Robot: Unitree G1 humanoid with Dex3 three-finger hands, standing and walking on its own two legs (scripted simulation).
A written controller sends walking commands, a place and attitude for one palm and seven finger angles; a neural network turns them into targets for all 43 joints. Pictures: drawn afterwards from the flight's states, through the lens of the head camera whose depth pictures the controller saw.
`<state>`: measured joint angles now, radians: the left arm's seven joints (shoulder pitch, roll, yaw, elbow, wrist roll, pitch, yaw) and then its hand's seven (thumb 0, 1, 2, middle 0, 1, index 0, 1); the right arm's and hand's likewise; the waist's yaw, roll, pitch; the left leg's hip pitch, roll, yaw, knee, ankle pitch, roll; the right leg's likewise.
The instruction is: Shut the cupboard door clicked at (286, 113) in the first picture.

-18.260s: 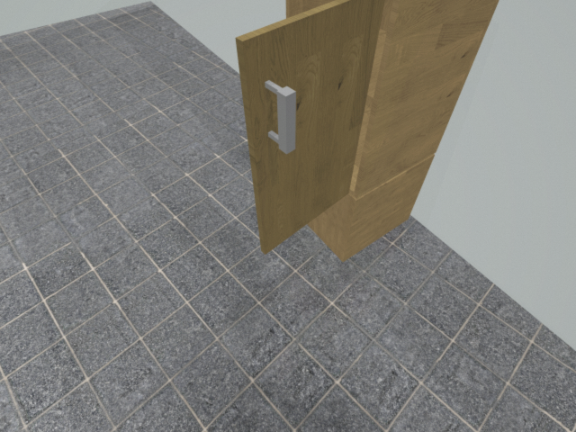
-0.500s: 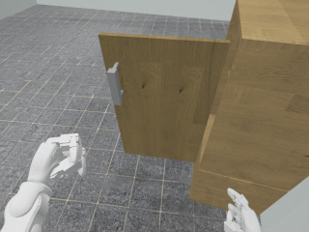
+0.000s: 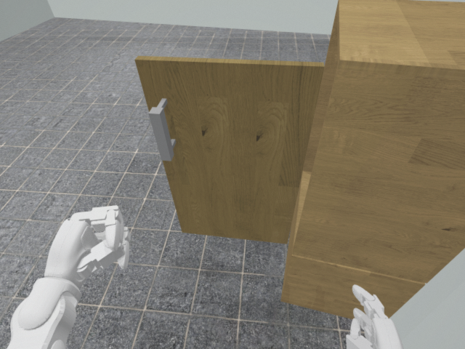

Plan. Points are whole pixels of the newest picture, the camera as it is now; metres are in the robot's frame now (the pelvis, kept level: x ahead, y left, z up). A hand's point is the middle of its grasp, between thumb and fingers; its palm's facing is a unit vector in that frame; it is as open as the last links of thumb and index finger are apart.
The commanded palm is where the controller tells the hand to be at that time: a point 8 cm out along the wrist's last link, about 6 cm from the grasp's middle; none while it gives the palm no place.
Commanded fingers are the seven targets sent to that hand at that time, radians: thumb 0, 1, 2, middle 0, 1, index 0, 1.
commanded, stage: bring the fist close to the handle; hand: left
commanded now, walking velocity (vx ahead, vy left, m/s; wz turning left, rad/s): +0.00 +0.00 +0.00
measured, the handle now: (165, 129) +0.52 +0.20 +0.12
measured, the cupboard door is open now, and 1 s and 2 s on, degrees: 97 97 91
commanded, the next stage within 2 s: push the door shut along its arc in 1.40 s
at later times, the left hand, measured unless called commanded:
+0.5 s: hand (140, 200) +0.31 +0.19 +0.12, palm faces -0.03 -1.00 -0.05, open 3.1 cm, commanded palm +0.30 +0.24 +0.12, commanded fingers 0.00 0.90 0.90 -1.30 -1.50 -1.30 -1.50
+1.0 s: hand (163, 159) +0.42 +0.18 +0.12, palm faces -0.04 -1.00 -0.03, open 3.1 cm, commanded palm +0.39 +0.23 +0.12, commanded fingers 0.00 0.90 0.90 -1.30 -1.50 -1.30 -1.50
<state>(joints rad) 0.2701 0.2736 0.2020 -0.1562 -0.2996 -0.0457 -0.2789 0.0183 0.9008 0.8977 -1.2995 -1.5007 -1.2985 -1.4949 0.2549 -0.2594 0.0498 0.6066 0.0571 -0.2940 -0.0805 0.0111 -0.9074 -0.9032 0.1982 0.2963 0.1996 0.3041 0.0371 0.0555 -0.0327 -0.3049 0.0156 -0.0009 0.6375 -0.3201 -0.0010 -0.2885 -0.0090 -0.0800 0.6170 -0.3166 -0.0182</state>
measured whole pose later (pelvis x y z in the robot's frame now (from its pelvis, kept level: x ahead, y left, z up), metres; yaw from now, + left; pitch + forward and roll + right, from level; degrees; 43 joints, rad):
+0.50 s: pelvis +0.01 +0.00 +0.00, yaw -1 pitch +1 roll +0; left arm -0.06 0.28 0.21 0.14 -0.27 -0.03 -0.25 0.02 0.90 0.90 -1.30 -1.50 -1.30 -1.49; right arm 0.26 -0.27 0.04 0.64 0.06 -0.26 -0.08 0.01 -0.91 -0.90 0.20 0.30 0.20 0.30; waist 0.01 0.05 -0.03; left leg -0.31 0.01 0.02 0.62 -0.32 0.00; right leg -0.31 -0.02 -0.06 0.62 -0.32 -0.01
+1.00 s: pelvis +0.02 +0.01 +0.00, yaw -2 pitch +4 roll +0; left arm -0.46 0.31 0.23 0.58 -0.21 -0.09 -0.21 0.02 0.90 0.90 -1.30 -1.50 -1.30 -1.49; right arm 0.28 -0.26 0.03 0.67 0.06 -0.15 -0.07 0.01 -0.91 -0.90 0.20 0.30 0.20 0.30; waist -0.03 0.03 -0.04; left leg -0.38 0.01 0.03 0.62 -0.33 0.01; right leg -0.38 -0.02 -0.04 0.62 -0.32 -0.01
